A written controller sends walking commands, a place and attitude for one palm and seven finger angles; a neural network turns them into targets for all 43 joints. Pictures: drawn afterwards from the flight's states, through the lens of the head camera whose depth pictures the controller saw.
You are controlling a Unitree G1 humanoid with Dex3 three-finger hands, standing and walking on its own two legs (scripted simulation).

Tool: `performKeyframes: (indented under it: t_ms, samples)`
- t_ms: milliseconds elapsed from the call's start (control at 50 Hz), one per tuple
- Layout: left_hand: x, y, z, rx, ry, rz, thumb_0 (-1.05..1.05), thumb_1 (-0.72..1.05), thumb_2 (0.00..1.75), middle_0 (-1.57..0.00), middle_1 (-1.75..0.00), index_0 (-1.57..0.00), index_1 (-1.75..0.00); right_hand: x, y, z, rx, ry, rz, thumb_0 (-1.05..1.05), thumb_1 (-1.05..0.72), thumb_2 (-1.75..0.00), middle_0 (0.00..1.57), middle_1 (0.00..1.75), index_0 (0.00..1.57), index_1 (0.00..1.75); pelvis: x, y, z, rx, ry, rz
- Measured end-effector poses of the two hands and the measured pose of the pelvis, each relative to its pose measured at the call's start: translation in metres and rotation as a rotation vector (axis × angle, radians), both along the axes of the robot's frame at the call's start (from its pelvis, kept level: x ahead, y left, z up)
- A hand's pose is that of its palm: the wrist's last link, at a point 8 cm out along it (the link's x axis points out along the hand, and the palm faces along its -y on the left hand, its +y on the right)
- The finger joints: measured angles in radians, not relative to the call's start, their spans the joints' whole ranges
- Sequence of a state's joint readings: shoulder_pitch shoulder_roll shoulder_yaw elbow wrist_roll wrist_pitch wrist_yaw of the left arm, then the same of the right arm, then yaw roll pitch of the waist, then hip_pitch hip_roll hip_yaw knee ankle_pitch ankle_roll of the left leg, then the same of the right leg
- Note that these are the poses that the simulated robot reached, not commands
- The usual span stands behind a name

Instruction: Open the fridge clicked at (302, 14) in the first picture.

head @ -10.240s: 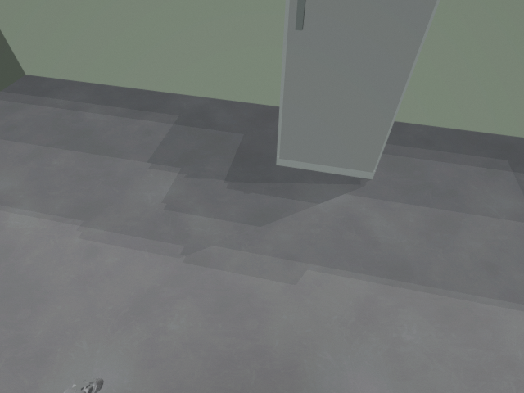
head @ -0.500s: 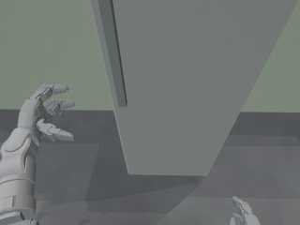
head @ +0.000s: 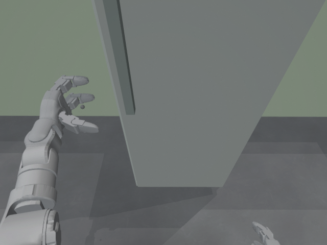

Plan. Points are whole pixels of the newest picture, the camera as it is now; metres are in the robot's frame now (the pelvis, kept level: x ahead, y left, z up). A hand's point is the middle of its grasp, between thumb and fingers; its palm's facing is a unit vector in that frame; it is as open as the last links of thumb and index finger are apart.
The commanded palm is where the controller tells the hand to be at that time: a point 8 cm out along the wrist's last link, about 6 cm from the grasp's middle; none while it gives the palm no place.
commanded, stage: move the hooked fingers beside the handle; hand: left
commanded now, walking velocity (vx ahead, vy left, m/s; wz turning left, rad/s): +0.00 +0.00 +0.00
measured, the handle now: (122, 54) +0.51 +0.12 +0.21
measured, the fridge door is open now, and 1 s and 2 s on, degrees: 0 0 0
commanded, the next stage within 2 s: feel for the door with the fingertips in 1.32 s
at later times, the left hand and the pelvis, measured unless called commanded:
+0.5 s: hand (99, 93) +0.46 +0.19 +0.13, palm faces +0.04 -1.00 +0.02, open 14.0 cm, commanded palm +0.44 +0.24 +0.14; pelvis +0.00 +0.00 -0.01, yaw -1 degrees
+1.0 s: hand (99, 94) +0.46 +0.19 +0.13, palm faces +0.04 -1.00 +0.01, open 14.0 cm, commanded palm +0.43 +0.24 +0.13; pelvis +0.01 +0.00 -0.01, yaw -1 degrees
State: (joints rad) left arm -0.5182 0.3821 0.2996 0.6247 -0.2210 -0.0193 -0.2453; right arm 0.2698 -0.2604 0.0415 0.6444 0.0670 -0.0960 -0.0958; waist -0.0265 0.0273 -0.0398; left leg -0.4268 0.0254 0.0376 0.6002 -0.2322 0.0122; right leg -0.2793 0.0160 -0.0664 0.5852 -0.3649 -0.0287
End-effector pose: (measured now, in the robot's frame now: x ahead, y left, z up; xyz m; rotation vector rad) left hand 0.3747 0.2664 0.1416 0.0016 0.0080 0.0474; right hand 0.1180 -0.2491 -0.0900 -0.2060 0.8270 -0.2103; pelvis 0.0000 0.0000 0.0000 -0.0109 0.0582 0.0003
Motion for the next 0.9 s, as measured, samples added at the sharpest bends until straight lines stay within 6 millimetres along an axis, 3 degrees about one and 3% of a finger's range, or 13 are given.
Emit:
performKeyframes:
  t_ms: [300,600,740,900]
  samples:
    - [0.033,-0.015,-0.004,-0.011,-0.011,-0.011,-0.01,-0.50,0.30,-0.30,-1.20,-0.30,-1.20,-0.043,-0.015,-0.013,-0.009,0.141,-0.070,0.01,-0.91,-0.89,0.21,0.30,0.20,0.30,0.003,0.000,-0.003,0.000,0.034,-0.013]
    - [0.071,-0.032,-0.005,-0.014,-0.011,-0.015,-0.01,-0.50,0.30,-0.30,-1.20,-0.30,-1.20,-0.075,-0.017,-0.022,-0.006,0.245,-0.109,0.01,-0.91,-0.89,0.21,0.30,0.20,0.30,0.003,0.000,-0.008,-0.004,0.082,-0.019]
    - [0.070,-0.032,-0.012,-0.018,0.003,-0.009,-0.01,-0.50,0.30,-0.30,-1.20,-0.30,-1.20,-0.082,-0.016,-0.024,0.014,0.263,-0.138,0.01,-0.91,-0.89,0.21,0.30,0.20,0.30,0.008,0.000,-0.007,0.002,0.086,-0.038]
    - [0.058,-0.023,-0.011,-0.010,-0.023,0.005,-0.01,-0.50,0.30,-0.30,-1.20,-0.30,-1.20,-0.070,-0.016,-0.023,0.010,0.248,-0.123,0.01,-0.91,-0.89,0.21,0.30,0.20,0.30,0.009,-0.001,-0.007,-0.003,0.075,-0.026]
